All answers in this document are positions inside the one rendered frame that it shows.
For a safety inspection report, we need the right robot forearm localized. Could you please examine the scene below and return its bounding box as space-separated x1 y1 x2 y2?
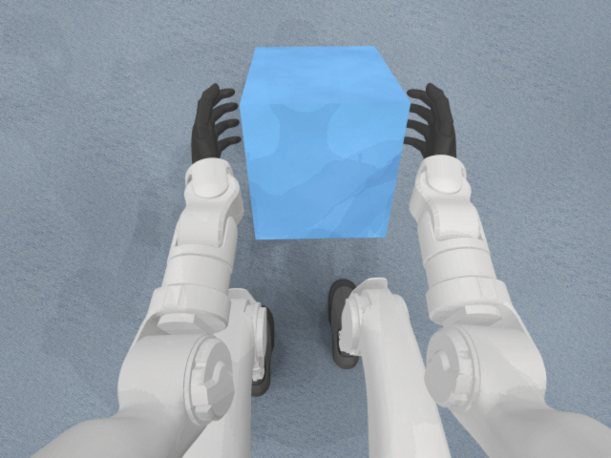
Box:
409 155 546 390

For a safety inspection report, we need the robot right hand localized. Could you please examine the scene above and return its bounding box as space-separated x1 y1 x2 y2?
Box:
403 83 456 159

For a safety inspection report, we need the robot left upper arm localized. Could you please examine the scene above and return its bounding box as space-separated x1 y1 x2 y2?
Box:
30 334 235 458

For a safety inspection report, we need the carton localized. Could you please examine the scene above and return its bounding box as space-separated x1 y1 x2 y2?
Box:
240 46 411 239

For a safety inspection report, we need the left robot foot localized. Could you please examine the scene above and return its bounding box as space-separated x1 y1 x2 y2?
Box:
251 305 274 397

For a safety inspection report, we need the left robot forearm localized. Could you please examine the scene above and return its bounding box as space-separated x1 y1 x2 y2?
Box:
117 157 244 402

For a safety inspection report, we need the robot right upper arm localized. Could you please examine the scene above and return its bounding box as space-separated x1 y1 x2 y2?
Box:
424 323 611 458

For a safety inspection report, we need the robot right shin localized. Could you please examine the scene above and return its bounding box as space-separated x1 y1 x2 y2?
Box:
339 278 410 356

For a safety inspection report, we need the robot left hand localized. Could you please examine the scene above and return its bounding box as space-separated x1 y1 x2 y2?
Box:
191 83 242 164

